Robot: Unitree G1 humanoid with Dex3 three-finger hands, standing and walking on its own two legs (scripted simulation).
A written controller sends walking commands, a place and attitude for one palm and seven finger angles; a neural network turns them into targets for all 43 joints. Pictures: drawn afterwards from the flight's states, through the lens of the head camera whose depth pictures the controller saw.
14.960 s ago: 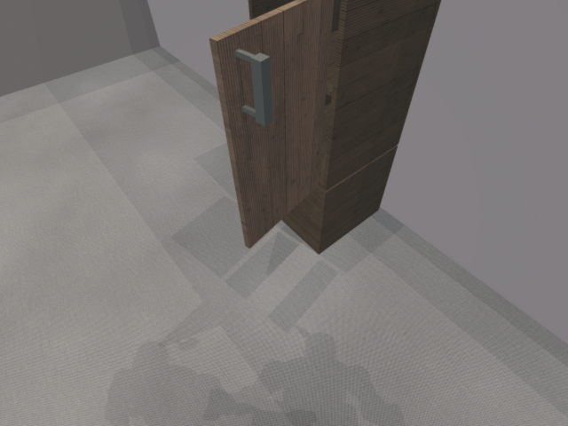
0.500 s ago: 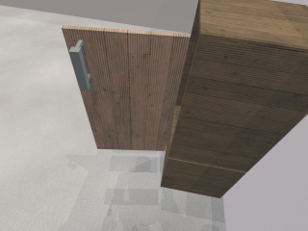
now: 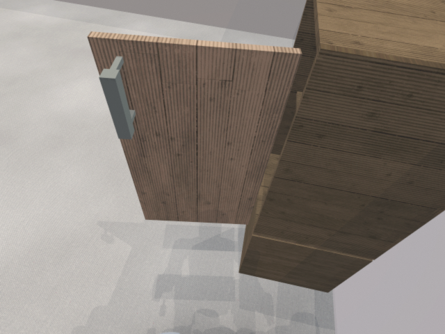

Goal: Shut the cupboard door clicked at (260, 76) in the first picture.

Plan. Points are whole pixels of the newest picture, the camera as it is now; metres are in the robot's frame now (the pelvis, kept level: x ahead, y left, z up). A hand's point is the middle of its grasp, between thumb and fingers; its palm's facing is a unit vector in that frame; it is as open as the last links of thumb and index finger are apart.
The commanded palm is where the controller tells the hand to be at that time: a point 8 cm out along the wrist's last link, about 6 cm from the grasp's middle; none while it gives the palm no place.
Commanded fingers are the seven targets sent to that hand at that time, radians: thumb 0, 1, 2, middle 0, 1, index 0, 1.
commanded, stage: come to a stop and stand still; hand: left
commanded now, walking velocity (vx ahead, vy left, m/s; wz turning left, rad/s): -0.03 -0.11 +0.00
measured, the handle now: (122, 99) +0.45 +0.21 +0.17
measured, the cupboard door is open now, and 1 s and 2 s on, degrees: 100 100 100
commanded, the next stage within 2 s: look again from close up in 0.58 s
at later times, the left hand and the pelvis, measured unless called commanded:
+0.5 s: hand out of the picture -0.04 +0.15 -0.16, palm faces +0.02 -0.99 -0.14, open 7.4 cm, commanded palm none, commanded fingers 0.00 0.90 0.90 -0.20 -0.30 -0.20 -0.30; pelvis -0.02 +0.00 +0.02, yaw -1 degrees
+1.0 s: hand out of the picture -0.03 +0.19 -0.17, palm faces +0.01 -0.98 -0.20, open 7.4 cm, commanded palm none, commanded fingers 0.00 0.90 0.90 -0.20 -0.30 -0.20 -0.30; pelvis -0.03 +0.01 +0.01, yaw +0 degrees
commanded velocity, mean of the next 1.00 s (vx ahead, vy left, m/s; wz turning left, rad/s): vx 0.00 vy -0.03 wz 0.00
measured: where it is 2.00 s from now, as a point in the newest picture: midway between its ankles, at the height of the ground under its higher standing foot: outside the picture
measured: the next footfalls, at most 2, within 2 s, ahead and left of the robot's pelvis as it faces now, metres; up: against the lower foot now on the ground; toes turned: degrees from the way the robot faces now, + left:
right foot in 0.28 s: -0.01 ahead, -0.10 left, +0.00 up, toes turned -1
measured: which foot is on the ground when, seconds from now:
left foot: down 0.00-1.00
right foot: down 0.00-0.00, up 0.02-0.26, down 0.28-1.00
